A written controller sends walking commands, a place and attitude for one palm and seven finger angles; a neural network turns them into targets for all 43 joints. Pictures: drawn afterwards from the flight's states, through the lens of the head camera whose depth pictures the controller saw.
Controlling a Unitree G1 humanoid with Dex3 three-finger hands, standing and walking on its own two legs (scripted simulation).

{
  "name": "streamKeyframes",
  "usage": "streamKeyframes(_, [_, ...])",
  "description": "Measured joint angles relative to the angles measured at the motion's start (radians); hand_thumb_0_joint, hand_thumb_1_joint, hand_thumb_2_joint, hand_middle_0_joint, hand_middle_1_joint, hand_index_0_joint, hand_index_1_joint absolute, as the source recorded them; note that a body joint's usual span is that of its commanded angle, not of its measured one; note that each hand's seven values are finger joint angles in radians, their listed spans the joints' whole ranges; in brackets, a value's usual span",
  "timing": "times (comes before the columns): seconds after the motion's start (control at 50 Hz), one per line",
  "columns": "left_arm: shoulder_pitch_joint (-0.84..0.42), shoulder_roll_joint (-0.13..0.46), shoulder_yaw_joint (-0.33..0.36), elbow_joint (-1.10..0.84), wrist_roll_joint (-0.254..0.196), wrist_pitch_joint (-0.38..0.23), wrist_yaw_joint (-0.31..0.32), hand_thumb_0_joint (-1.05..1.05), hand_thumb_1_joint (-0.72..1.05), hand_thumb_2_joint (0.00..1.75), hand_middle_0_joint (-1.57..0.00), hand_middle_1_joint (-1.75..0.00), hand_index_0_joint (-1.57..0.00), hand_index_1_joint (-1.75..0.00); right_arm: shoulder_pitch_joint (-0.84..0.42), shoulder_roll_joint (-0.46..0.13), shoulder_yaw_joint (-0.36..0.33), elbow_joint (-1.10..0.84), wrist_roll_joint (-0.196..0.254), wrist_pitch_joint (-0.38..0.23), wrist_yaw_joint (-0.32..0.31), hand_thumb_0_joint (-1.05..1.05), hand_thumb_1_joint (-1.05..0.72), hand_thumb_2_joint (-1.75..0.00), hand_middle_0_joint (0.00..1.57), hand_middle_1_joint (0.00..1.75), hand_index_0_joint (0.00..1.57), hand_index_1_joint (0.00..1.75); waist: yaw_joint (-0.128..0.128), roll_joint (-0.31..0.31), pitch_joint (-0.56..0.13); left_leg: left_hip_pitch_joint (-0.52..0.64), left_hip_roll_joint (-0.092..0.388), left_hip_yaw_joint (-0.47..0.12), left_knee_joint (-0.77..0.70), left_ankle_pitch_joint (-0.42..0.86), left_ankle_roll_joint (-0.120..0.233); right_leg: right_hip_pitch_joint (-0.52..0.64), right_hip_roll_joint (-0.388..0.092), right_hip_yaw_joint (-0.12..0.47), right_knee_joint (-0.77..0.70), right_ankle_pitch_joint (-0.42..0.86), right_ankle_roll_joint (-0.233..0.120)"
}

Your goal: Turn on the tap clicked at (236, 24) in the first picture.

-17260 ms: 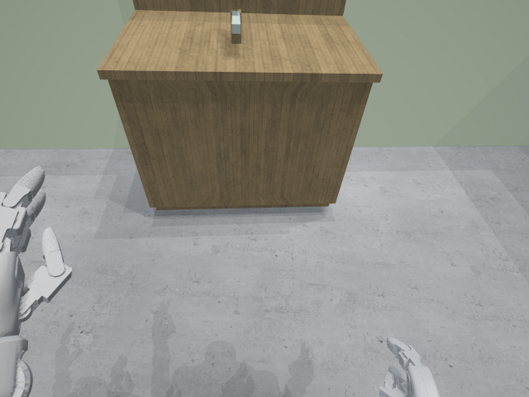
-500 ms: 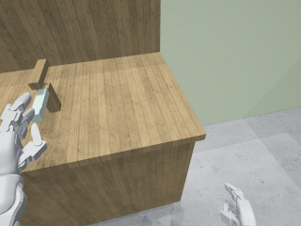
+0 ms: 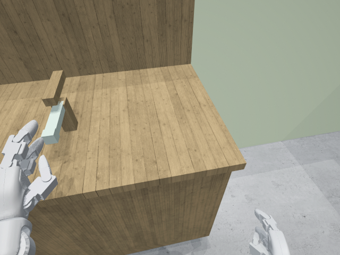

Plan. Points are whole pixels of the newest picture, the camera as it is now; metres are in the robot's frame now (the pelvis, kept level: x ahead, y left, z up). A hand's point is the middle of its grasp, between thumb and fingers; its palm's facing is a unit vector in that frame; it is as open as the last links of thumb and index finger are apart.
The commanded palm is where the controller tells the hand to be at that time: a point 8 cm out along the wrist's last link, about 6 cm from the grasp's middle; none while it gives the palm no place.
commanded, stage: turn the palm inward beside the body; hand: left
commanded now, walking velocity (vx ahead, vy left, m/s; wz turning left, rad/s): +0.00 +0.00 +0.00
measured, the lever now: (50, 136) +0.33 +0.34 +0.12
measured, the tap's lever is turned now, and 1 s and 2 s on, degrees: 0 0 0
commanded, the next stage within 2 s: reach beside the lever's end, fingers flat in 1.04 s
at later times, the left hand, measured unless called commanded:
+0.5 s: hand (53, 197) +0.16 +0.23 +0.15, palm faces +0.49 -0.86 -0.15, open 7.4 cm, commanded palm +0.11 +0.26 +0.17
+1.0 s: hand (58, 196) +0.16 +0.22 +0.16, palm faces +0.51 -0.85 -0.13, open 7.4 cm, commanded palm +0.11 +0.25 +0.17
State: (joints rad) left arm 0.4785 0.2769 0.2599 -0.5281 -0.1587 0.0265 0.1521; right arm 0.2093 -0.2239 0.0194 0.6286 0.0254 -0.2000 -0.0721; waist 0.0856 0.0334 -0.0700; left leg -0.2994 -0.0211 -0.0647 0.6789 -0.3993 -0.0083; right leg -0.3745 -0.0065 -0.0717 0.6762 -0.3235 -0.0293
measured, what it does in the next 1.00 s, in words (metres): stands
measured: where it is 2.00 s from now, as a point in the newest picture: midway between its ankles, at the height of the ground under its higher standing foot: outside the picture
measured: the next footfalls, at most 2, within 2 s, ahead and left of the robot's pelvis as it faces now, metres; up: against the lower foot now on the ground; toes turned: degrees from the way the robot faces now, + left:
none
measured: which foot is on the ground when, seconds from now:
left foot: down 0.00-1.00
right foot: down 0.00-1.00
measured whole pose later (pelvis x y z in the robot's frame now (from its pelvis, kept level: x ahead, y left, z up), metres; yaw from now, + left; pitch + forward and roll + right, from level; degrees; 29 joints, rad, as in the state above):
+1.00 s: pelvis -0.01 -0.02 +0.00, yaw +1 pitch -1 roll +0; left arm 0.51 0.22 0.22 -0.58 -0.22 0.18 0.21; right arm 0.19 -0.23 0.03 0.64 0.03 -0.19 -0.09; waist 0.09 0.05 -0.06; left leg -0.27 0.00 -0.09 0.65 -0.37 -0.03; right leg -0.33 0.01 -0.10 0.64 -0.30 -0.05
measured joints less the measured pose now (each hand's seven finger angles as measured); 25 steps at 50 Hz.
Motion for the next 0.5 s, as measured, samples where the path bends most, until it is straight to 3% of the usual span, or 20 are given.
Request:
streamKeyframes(0.18, [0.009,-0.022,-0.02,-0.023,-0.008,0.065,0.021,0.02,0.9,0.9,-0.2,-0.3,-0.21,-0.3,-0.012,0.01,0.02,-0.006,0.001,0.018,-0.006,0.02,-0.9,-0.9,0.21,0.3,0.2,0.3,0.01,0.004,0.003,0.014,-0.003,-0.002,-0.01,0.013,0.003,0.017,-0.004,-0.002,-0.014,0.013,0.003])
streamKeyframes(0.5, [0.036,-0.044,-0.042,-0.046,-0.039,0.12,0.047,0.02,0.9,0.9,-0.2,-0.3,-0.21,-0.3,-0.015,-0.002,0.022,0.006,0.006,0.021,-0.015,0.02,-0.9,-0.9,0.21,0.3,0.2,0.3,0.006,0.008,0.011,0.023,0.006,-0.015,-0.016,0.029,-0.009,0.033,0.005,-0.016,-0.027,0.031,-0.01])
